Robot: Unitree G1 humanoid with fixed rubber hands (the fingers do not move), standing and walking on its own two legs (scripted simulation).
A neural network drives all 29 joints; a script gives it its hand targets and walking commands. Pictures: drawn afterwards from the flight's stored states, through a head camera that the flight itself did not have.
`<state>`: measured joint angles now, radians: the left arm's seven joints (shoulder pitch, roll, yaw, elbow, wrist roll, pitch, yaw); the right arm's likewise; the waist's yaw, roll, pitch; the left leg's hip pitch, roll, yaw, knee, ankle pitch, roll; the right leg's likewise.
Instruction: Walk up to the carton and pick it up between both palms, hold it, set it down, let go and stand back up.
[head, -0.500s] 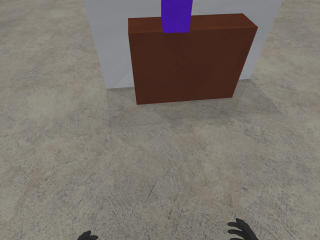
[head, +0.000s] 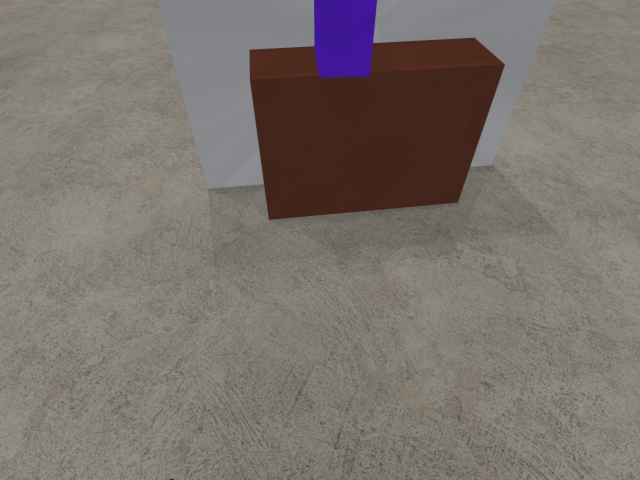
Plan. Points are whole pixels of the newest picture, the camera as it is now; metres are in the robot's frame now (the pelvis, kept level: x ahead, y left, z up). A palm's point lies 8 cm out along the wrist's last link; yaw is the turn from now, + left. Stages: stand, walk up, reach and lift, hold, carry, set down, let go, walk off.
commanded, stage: stand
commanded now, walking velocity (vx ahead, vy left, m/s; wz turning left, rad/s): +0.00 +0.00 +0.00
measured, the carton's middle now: (342, 23) +1.50 -0.05 +0.03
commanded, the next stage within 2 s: none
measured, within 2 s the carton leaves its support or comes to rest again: neither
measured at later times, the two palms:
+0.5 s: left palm out of the picture +0.04 +0.23 -0.12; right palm out of the picture +0.05 -0.23 -0.13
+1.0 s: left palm out of the picture +0.02 +0.22 -0.13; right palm out of the picture +0.02 -0.22 -0.13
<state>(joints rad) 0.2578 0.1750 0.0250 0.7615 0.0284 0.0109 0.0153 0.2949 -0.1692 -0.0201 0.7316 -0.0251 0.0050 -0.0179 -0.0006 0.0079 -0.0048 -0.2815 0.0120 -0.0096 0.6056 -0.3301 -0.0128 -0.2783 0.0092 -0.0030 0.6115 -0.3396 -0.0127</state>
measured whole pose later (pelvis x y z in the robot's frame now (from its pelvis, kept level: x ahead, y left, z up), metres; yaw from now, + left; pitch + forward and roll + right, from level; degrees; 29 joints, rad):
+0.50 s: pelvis +0.00 +0.00 +0.01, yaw +1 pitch +0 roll +0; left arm 0.29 0.16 0.04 0.89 0.03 0.01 0.02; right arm 0.31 -0.16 -0.04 0.86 -0.02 0.01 -0.03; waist 0.00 0.02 0.01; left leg -0.24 0.01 -0.02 0.53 -0.29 -0.02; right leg -0.23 0.01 -0.02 0.53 -0.30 -0.02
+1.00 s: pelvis +0.01 +0.00 +0.01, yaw +0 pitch -2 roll +0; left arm 0.28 0.14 0.03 1.04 0.02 0.00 0.04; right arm 0.27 -0.15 -0.04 1.04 -0.02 0.00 -0.04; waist 0.01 0.01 0.04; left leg -0.16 0.01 -0.01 0.46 -0.26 -0.01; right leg -0.17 0.01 0.00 0.47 -0.28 -0.01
